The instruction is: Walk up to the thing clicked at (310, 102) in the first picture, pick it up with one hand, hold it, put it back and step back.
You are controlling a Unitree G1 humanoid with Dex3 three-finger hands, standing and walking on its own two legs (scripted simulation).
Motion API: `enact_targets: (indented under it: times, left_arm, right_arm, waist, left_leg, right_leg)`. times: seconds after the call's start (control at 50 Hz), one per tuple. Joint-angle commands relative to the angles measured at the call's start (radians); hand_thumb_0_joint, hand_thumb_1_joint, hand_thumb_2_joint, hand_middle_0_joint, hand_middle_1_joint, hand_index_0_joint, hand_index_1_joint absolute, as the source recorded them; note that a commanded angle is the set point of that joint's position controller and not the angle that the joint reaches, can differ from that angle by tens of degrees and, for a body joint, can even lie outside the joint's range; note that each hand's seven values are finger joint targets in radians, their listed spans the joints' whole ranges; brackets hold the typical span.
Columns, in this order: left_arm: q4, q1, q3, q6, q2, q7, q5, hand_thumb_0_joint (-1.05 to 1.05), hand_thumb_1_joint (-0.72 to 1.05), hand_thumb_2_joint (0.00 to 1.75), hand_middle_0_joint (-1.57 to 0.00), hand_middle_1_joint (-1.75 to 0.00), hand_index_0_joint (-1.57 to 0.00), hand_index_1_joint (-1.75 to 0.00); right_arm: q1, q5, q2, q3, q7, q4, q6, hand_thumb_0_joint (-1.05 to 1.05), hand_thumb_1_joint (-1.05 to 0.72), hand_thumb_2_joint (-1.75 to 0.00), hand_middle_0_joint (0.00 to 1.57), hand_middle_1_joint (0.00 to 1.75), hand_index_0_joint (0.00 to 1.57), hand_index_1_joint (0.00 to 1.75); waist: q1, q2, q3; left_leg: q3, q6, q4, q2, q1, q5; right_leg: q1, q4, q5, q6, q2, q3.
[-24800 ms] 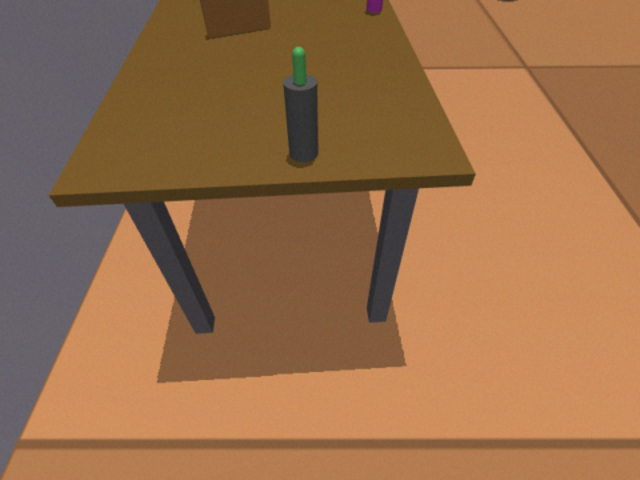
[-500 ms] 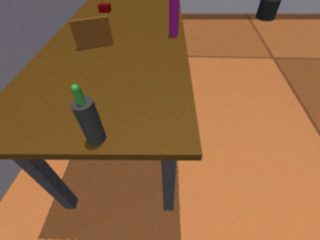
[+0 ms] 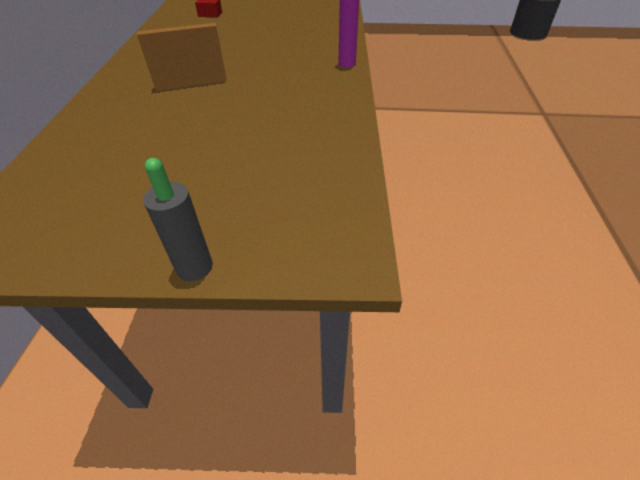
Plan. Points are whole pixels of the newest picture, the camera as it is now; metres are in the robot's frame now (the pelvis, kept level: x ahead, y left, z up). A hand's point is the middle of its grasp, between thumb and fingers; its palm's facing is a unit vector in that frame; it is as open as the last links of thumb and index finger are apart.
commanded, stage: home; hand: left
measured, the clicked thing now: (175, 220) +0.44 +0.23 +0.08
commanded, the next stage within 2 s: stand in 0.88 s
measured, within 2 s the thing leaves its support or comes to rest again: neither
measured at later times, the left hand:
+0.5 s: hand out of the picture +0.09 +0.26 -0.15, palm faces -0.04 -0.93 -0.36, open 17.5 cm
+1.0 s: hand out of the picture +0.10 +0.25 -0.15, palm faces -0.03 -0.93 -0.36, open 17.4 cm
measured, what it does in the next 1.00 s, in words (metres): stands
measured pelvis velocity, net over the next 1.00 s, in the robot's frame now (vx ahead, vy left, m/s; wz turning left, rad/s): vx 0.02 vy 0.00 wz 0.00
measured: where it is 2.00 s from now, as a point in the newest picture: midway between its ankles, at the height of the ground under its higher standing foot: outside the picture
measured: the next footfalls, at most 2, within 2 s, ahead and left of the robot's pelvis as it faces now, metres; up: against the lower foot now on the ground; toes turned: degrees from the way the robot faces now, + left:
none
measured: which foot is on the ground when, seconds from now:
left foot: down 0.00-1.00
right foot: down 0.00-1.00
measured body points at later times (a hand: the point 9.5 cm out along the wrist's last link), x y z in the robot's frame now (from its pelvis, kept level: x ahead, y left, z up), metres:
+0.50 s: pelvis +0.02 +0.00 +0.00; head +0.02 +0.00 +0.45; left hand +0.09 +0.30 -0.13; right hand +0.08 -0.30 -0.14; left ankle +0.02 +0.12 -0.75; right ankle +0.02 -0.12 -0.75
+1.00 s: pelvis +0.02 +0.00 +0.00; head +0.02 -0.01 +0.45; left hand +0.10 +0.30 -0.13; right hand +0.09 -0.30 -0.14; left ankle +0.02 +0.12 -0.75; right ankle +0.02 -0.12 -0.75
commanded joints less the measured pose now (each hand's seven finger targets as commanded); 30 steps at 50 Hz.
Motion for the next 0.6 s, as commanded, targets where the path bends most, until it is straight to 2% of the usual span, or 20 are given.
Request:
enact_targets:
  times: [0.0, 0.08, 0.12, 0.22, 0.32, 0.46, 0.58]
  left_arm:
    - [-0.055, -0.048, 0.039, -0.02, 0.22, 0.012, -0.002, 0.0, -0.55, 0.06, -0.05, -0.05, -0.05, -0.05]
    - [-0.053, -0.055, 0.038, -0.018, 0.217, 0.013, -0.003, 0.0, -0.56, 0.05, -0.05, -0.05, -0.05, -0.05]
    - [-0.057, -0.059, 0.039, -0.019, 0.218, 0.012, 0.0, 0.0, -0.55, 0.06, -0.05, -0.05, -0.05, -0.05]
    - [-0.056, -0.066, 0.039, -0.019, 0.213, 0.012, -0.003, 0.0, -0.56, 0.05, -0.05, -0.05, -0.05, -0.05]
    - [-0.059, -0.073, 0.041, -0.019, 0.216, 0.013, -0.004, 0.0, -0.57, 0.05, -0.05, -0.05, -0.05, -0.05]
    - [-0.059, -0.081, 0.041, -0.016, 0.214, 0.013, -0.004, 0.0, -0.56, 0.05, -0.05, -0.05, -0.05, -0.05]
    - [-0.056, -0.085, 0.043, -0.014, 0.213, 0.015, -0.007, 0.0, -0.56, 0.05, -0.05, -0.05, -0.05, -0.05]
  right_arm:
    - [-0.045, 0.003, -0.21, -0.04, -0.012, -0.059, -0.023, 0.0, -0.9, -0.9, 0.2, 0.3, 0.2, 0.3]
    - [-0.056, 0.006, -0.213, -0.04, -0.011, -0.058, -0.022, 0.0, -0.9, -0.9, 0.2, 0.3, 0.2, 0.3]
    - [-0.059, 0.004, -0.213, -0.041, -0.012, -0.063, -0.023, 0.0, -0.9, -0.9, 0.2, 0.3, 0.2, 0.3]
    - [-0.06, 0.005, -0.218, -0.039, -0.014, -0.056, -0.024, 0.0, -0.9, -0.9, 0.2, 0.3, 0.2, 0.3]
    - [-0.07, 0.005, -0.223, -0.039, -0.017, -0.055, -0.027, 0.0, -0.9, -0.9, 0.2, 0.3, 0.2, 0.3]
    - [-0.077, 0.006, -0.218, -0.039, -0.02, -0.05, -0.026, 0.0, -0.9, -0.9, 0.2, 0.3, 0.2, 0.3]
    - [-0.08, 0.005, -0.216, -0.04, -0.02, -0.045, -0.024, 0.0, -0.9, -0.9, 0.2, 0.3, 0.2, 0.3]
  waist:
    - [0.003, 0.007, 0.009]
    - [0.004, -0.008, 0.02]
    - [0.002, -0.009, -0.01]
    - [0.001, -0.006, -0.012]
    - [0.002, 0.006, -0.05]
    - [0.001, -0.006, -0.051]
    - [0.003, -0.001, -0.03]
  left_leg:
    - [-0.132, 0.028, -0.095, 0.113, -0.03, -0.056]
    - [-0.133, 0.027, -0.092, 0.11, -0.033, -0.049]
    - [-0.126, 0.025, -0.083, 0.115, -0.007, -0.013]
    - [-0.123, 0.025, -0.084, 0.116, -0.005, 0.01]
    - [-0.116, 0.024, -0.069, 0.125, 0.027, 0.087]
    - [-0.113, 0.019, -0.068, 0.128, 0.046, 0.132]
    - [-0.116, 0.016, -0.085, 0.127, 0.027, 0.107]
  right_leg:
    - [-0.023, -0.079, -0.05, -0.024, -0.118, 0.128]
    - [-0.025, -0.084, -0.065, -0.023, -0.115, 0.123]
    - [-0.016, -0.08, -0.025, -0.024, -0.12, 0.126]
    - [-0.002, -0.082, 0.008, -0.021, -0.121, 0.123]
    - [0.031, -0.066, 0.1, -0.021, -0.13, 0.124]
    - [0.031, -0.061, 0.129, -0.017, -0.129, 0.116]
    - [0.036, -0.069, 0.099, -0.017, -0.129, 0.112]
